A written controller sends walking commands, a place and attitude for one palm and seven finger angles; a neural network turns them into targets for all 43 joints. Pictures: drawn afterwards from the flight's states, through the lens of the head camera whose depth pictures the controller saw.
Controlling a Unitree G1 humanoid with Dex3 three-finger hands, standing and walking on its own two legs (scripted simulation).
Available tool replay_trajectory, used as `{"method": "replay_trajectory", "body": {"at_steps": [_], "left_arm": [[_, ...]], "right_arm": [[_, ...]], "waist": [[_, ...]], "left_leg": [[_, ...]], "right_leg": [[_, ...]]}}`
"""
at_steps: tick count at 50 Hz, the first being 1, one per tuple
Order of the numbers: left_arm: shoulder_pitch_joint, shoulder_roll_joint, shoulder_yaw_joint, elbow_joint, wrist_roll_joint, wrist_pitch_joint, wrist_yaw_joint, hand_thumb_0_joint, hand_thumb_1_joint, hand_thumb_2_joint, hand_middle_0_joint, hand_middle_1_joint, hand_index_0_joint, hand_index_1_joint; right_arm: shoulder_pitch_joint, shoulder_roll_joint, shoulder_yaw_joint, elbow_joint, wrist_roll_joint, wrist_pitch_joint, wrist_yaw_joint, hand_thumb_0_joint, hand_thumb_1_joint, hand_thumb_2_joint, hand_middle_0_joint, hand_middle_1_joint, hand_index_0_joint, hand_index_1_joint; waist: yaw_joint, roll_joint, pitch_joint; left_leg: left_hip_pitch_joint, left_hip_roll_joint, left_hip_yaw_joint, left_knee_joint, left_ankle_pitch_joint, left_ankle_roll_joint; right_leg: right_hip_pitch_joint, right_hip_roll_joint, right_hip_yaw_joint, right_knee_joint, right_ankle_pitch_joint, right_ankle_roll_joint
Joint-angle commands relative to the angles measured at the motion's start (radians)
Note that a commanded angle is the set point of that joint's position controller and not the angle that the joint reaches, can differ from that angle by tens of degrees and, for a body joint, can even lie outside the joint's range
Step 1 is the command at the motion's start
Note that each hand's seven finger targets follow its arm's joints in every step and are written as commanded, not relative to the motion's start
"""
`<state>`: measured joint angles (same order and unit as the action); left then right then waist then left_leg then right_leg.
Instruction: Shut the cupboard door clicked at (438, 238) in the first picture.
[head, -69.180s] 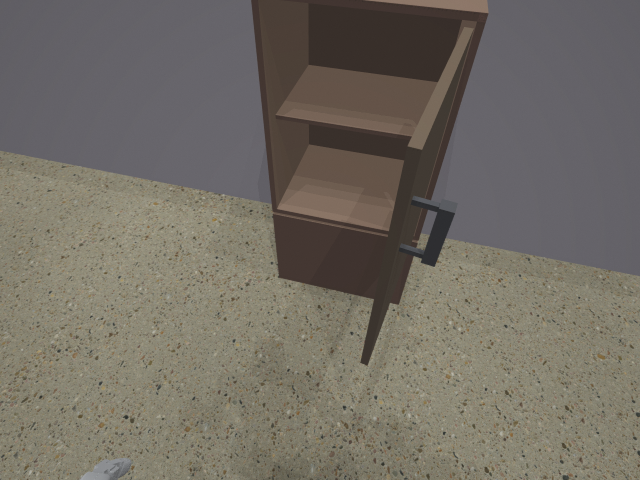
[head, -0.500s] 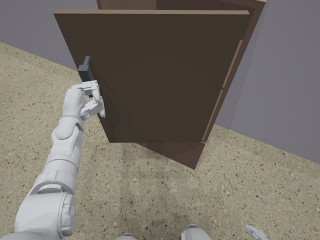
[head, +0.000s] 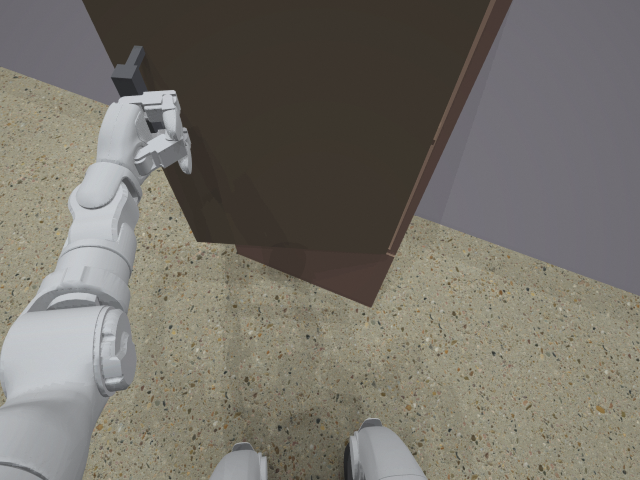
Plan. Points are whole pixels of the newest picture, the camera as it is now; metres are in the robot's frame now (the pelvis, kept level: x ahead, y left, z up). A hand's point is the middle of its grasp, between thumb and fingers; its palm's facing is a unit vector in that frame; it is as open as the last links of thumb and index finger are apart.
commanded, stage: push the door shut along its arc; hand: left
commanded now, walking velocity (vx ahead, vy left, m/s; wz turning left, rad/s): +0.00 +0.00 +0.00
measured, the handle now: (147, 102) +0.58 +0.18 +0.10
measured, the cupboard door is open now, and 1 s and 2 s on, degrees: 20 11 2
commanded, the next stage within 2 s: pull the fist back off the door in 1.10 s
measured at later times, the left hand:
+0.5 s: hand (210, 108) +0.55 +0.10 +0.11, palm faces -0.32 -0.95 -0.03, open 3.1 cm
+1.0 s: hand (229, 83) +0.59 +0.08 +0.11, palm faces -0.40 -0.92 -0.02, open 2.9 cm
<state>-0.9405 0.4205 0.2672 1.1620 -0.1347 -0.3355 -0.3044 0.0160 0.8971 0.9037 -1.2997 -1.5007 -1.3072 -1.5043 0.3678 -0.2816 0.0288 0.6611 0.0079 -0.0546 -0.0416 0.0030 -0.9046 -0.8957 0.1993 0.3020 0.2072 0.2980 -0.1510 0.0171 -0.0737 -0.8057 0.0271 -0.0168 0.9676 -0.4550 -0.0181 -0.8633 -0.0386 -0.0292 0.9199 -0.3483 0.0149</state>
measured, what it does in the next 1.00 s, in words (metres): stands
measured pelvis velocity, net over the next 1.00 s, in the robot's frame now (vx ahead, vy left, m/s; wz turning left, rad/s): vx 0.00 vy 0.01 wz -0.03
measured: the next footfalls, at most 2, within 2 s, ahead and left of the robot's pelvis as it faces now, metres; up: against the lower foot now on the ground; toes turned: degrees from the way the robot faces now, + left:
none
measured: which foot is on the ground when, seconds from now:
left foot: down 0.00-1.00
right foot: down 0.00-1.00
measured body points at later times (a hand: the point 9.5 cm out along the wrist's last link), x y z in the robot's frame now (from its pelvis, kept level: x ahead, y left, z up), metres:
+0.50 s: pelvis +0.00 +0.00 -0.01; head +0.14 +0.00 +0.41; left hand +0.56 +0.15 +0.11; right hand -0.02 -0.27 -0.12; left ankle +0.00 +0.13 -0.68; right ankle +0.05 -0.13 -0.68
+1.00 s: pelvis +0.00 +0.01 -0.03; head +0.18 +0.01 +0.39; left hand +0.61 +0.13 +0.12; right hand -0.06 -0.25 -0.12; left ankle +0.00 +0.13 -0.68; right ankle +0.05 -0.13 -0.68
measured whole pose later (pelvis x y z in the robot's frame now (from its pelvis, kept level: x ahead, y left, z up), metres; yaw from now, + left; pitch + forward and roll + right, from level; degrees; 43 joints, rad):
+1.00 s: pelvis +0.00 +0.01 -0.03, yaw -2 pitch +26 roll -2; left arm -1.38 0.63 0.27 1.35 -0.02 -0.19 -0.45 -0.01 0.87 0.92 -1.30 -1.50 -1.30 -1.50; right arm 0.43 -0.28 0.05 0.66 -0.03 -0.05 -0.03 0.00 -0.90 -0.90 0.20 0.30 0.21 0.30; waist -0.30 0.05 -0.07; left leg -1.05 0.05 -0.02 1.10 -0.51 -0.01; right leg -1.10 -0.01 -0.03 1.01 -0.37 0.02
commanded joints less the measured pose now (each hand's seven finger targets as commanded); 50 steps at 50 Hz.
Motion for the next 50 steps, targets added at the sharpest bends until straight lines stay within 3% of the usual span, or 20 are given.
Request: {"method": "replay_trajectory", "body": {"at_steps": [1,2,4,6,7,10,12,13,15,19,21,22,28,32,34,38,41,45,47,50], "left_arm": [[-0.584,0.228,0.031,-0.204,-0.002,-0.057,-0.035,0.000,0.900,0.900,-1.300,-1.500,-1.300,-1.500],[-0.597,0.260,0.046,-0.217,0.006,-0.061,-0.041,0.000,0.900,0.900,-1.300,-1.500,-1.300,-1.500],[-0.589,0.233,0.022,-0.216,0.005,-0.058,-0.057,0.000,0.900,0.900,-1.300,-1.500,-1.300,-1.500],[-0.576,0.249,0.039,-0.192,-0.001,-0.053,-0.072,0.000,0.900,0.900,-1.300,-1.500,-1.300,-1.500],[-0.608,0.245,0.028,-0.198,-0.004,-0.047,-0.078,0.000,0.900,0.900,-1.300,-1.500,-1.300,-1.500],[-0.629,0.268,0.041,-0.135,0.000,-0.012,-0.084,0.000,0.900,0.900,-1.300,-1.500,-1.300,-1.500],[-0.668,0.315,0.068,-0.135,0.013,-0.009,-0.077,0.000,0.900,0.900,-1.300,-1.500,-1.300,-1.500],[-0.669,0.283,0.040,-0.127,0.018,-0.007,-0.076,0.000,0.900,0.900,-1.300,-1.500,-1.300,-1.500],[-0.681,0.312,0.051,-0.107,0.031,-0.003,-0.077,0.000,0.900,0.900,-1.300,-1.500,-1.300,-1.500],[-0.758,0.316,0.035,-0.114,0.040,-0.002,-0.098,0.000,0.900,0.900,-1.300,-1.500,-1.300,-1.500],[-0.782,0.301,0.027,-0.139,0.033,-0.004,-0.110,0.000,0.900,0.900,-1.300,-1.500,-1.300,-1.500],[-0.776,0.327,0.045,-0.127,0.036,0.005,-0.115,0.000,0.900,0.900,-1.300,-1.500,-1.300,-1.500],[-0.825,0.365,0.059,-0.068,0.058,0.048,-0.111,0.000,0.900,0.900,-1.300,-1.500,-1.300,-1.500],[-0.823,0.399,0.087,-0.106,0.072,0.037,-0.104,0.000,0.900,0.900,-1.300,-1.500,-1.300,-1.500],[-0.804,0.400,0.087,-0.050,0.074,0.058,-0.111,0.000,0.900,0.900,-1.300,-1.500,-1.300,-1.500],[-0.855,0.440,0.087,-0.007,0.102,0.081,-0.117,0.000,0.900,0.900,-1.300,-1.500,-1.300,-1.500],[-0.924,0.389,0.048,-0.019,0.100,0.078,-0.126,0.000,0.900,0.900,-1.300,-1.500,-1.300,-1.500],[-0.965,0.372,0.031,-0.047,0.096,0.081,-0.149,0.000,0.900,0.900,-1.300,-1.500,-1.300,-1.500],[-1.006,0.339,0.011,-0.044,0.092,0.087,-0.158,0.000,0.900,0.900,-1.300,-1.500,-1.300,-1.500],[-1.035,0.351,0.012,0.021,0.099,0.114,-0.156,0.000,0.900,0.900,-1.300,-1.500,-1.300,-1.500]], "right_arm": [[0.132,-0.165,-0.061,-0.075,-0.003,-0.026,-0.012,0.000,-0.900,-0.900,0.200,0.300,0.200,0.300],[0.135,-0.169,-0.064,-0.070,-0.004,-0.025,-0.010,0.000,-0.900,-0.900,0.200,0.300,0.200,0.300],[0.139,-0.166,-0.062,-0.074,-0.005,-0.024,-0.007,0.000,-0.900,-0.900,0.200,0.300,0.200,0.300],[0.153,-0.170,-0.064,-0.076,-0.006,-0.023,-0.008,0.000,-0.900,-0.900,0.200,0.300,0.200,0.300],[0.153,-0.170,-0.061,-0.069,-0.006,-0.021,-0.007,0.000,-0.900,-0.900,0.200,0.300,0.200,0.300],[0.162,-0.174,-0.058,-0.068,-0.003,-0.016,-0.008,0.000,-0.900,-0.900,0.200,0.300,0.200,0.300],[0.171,-0.176,-0.058,-0.066,-0.006,-0.016,-0.010,0.000,-0.900,-0.900,0.200,0.300,0.200,0.300],[0.172,-0.172,-0.057,-0.068,-0.006,-0.018,-0.006,0.000,-0.900,-0.900,0.200,0.300,0.200,0.300],[0.178,-0.177,-0.055,-0.066,-0.009,-0.019,-0.006,0.000,-0.900,-0.900,0.200,0.300,0.200,0.300],[0.193,-0.179,-0.056,-0.058,-0.013,-0.022,-0.007,0.000,-0.900,-0.900,0.200,0.300,0.200,0.300],[0.206,-0.181,-0.059,-0.060,-0.016,-0.027,-0.007,0.000,-0.900,-0.900,0.200,0.300,0.200,0.300],[0.205,-0.183,-0.058,-0.056,-0.018,-0.025,-0.005,0.000,-0.900,-0.900,0.200,0.300,0.200,0.300],[0.223,-0.184,-0.051,-0.052,-0.019,-0.019,-0.004,0.000,-0.900,-0.900,0.200,0.300,0.200,0.300],[0.235,-0.184,-0.054,-0.062,-0.028,-0.015,0.003,0.000,-0.900,-0.900,0.200,0.300,0.200,0.300],[0.240,-0.186,-0.052,-0.063,-0.029,-0.008,0.003,0.000,-0.900,-0.900,0.200,0.300,0.200,0.300],[0.252,-0.191,-0.049,-0.062,-0.028,-0.002,-0.002,0.000,-0.900,-0.900,0.200,0.300,0.200,0.300],[0.269,-0.186,-0.049,-0.053,-0.032,-0.006,-0.002,0.000,-0.900,-0.900,0.200,0.300,0.200,0.300],[0.276,-0.192,-0.056,-0.035,-0.041,-0.007,0.001,0.000,-0.900,-0.900,0.200,0.300,0.200,0.300],[0.278,-0.191,-0.058,-0.019,-0.044,-0.011,0.000,0.000,-0.900,-0.900,0.200,0.300,0.200,0.300],[0.281,-0.194,-0.051,-0.005,-0.042,-0.011,-0.001,0.000,-0.900,-0.900,0.200,0.300,0.200,0.300]], "waist": [[-0.056,0.054,-0.449],[-0.055,0.066,-0.488],[-0.054,0.109,-0.507],[-0.054,0.095,-0.509],[-0.069,0.090,-0.509],[-0.084,0.049,-0.444],[-0.090,0.060,-0.463],[-0.091,0.079,-0.449],[-0.100,0.056,-0.443],[-0.123,0.097,-0.502],[-0.125,0.129,-0.550],[-0.115,0.148,-0.580],[-0.138,0.127,-0.522],[-0.125,0.175,-0.612],[-0.138,0.105,-0.550],[-0.159,0.088,-0.509],[-0.182,0.132,-0.527],[-0.188,0.185,-0.599],[-0.206,0.211,-0.600],[-0.226,0.172,-0.528]], "left_leg": [[0.149,-0.037,-0.007,-0.116,0.224,0.041],[0.160,-0.034,-0.009,-0.109,0.232,0.038],[0.191,-0.032,-0.012,-0.105,0.265,0.034],[0.196,-0.030,-0.013,-0.095,0.291,0.036],[0.187,-0.028,-0.012,-0.094,0.284,0.036],[0.115,-0.027,-0.007,-0.094,0.228,0.042],[0.107,-0.027,-0.007,-0.083,0.238,0.044],[0.105,-0.030,-0.006,-0.082,0.232,0.043],[0.077,-0.026,-0.005,-0.070,0.217,0.044],[0.115,-0.022,-0.013,-0.047,0.257,0.044],[0.171,-0.022,-0.022,-0.040,0.307,0.044],[0.180,-0.019,-0.022,-0.035,0.319,0.039],[0.105,-0.016,-0.020,-0.018,0.295,0.043],[0.166,-0.015,-0.024,-0.001,0.392,0.036],[0.092,-0.016,-0.012,0.002,0.348,0.043],[0.030,-0.018,-0.006,0.006,0.295,0.049],[0.076,-0.018,-0.016,0.017,0.318,0.050],[0.153,-0.011,-0.031,0.039,0.382,0.042],[0.189,-0.007,-0.038,0.047,0.392,0.040],[0.116,-0.008,-0.036,0.053,0.334,0.046]], "right_leg": [[0.275,0.050,0.015,-0.094,0.227,-0.031],[0.275,0.048,0.019,-0.090,0.234,-0.029],[0.254,0.050,0.012,-0.082,0.250,-0.033],[0.251,0.056,0.007,-0.077,0.262,-0.036],[0.248,0.055,0.010,-0.082,0.264,-0.030],[0.243,0.056,0.013,-0.092,0.227,-0.027],[0.238,0.056,0.016,-0.081,0.235,-0.026],[0.223,0.055,0.015,-0.084,0.225,-0.026],[0.215,0.056,0.017,-0.080,0.209,-0.025],[0.180,0.058,0.012,-0.063,0.225,-0.026],[0.163,0.062,0.002,-0.049,0.247,-0.033],[0.168,0.062,0.006,-0.049,0.254,-0.031],[0.140,0.066,0.000,-0.042,0.238,-0.030],[0.147,0.067,-0.004,-0.018,0.307,-0.035],[0.164,0.071,-0.002,-0.029,0.299,-0.028],[0.156,0.072,0.001,-0.032,0.270,-0.027],[0.104,0.075,-0.007,-0.024,0.262,-0.032],[0.057,0.075,-0.017,-0.008,0.279,-0.035],[0.009,0.077,-0.024,-0.007,0.269,-0.034],[-0.009,0.081,-0.027,-0.013,0.226,-0.034]]}}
